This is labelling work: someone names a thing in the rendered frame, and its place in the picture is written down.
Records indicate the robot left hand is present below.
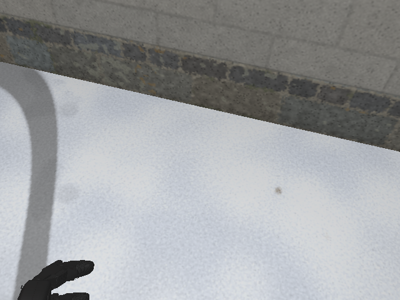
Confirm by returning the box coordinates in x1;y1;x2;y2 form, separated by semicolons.
17;260;94;300

